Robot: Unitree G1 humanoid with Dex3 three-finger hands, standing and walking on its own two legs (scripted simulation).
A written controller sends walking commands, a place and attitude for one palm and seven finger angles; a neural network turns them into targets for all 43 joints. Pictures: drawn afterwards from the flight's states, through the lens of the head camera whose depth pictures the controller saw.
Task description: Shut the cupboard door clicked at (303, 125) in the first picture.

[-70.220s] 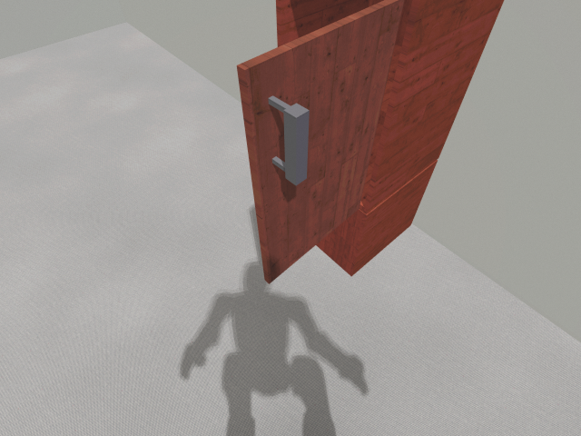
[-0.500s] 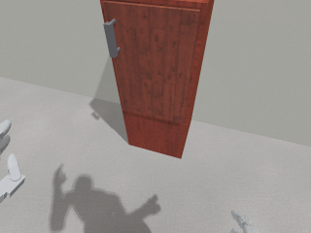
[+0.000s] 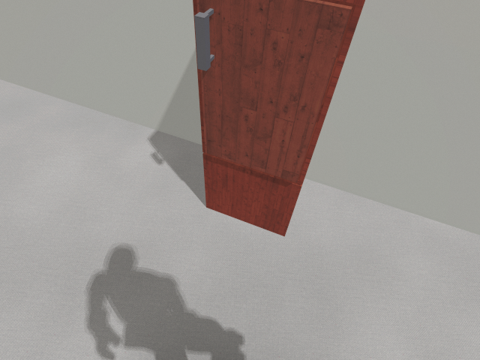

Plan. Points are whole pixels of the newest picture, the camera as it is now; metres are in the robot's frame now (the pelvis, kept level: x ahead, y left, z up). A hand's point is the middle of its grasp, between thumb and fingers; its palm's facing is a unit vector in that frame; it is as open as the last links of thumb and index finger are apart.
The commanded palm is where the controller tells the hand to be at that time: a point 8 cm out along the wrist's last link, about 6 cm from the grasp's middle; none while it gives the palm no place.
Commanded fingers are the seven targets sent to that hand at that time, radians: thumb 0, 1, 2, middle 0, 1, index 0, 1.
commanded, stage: let the arm hang, fingers relaxed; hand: left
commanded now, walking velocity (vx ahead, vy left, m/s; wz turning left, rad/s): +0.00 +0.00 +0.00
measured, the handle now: (207, 39) +0.85 +0.14 +0.12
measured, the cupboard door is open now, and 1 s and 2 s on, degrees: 0 0 0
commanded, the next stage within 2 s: look to check the result in 0.64 s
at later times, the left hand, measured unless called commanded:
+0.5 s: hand out of the picture -0.02 +0.17 -0.17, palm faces +0.02 -0.99 -0.14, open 7.4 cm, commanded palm none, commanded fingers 0.00 0.90 0.90 -0.20 -0.30 -0.20 -0.30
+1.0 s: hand out of the picture -0.03 +0.17 -0.17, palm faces +0.01 -0.98 -0.17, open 7.4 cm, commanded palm none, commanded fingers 0.00 0.90 0.90 -0.20 -0.30 -0.20 -0.30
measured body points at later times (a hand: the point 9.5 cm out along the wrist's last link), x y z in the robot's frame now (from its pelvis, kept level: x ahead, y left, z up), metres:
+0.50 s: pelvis +0.00 +0.02 +0.01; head +0.00 +0.02 +0.46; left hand -0.02 +0.22 -0.16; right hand -0.01 -0.20 -0.15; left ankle +0.04 +0.10 -0.74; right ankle -0.01 -0.11 -0.74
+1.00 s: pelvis +0.01 +0.01 +0.01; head +0.01 +0.01 +0.46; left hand -0.02 +0.23 -0.16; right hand -0.02 -0.20 -0.16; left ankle +0.04 +0.10 -0.74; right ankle -0.01 -0.11 -0.74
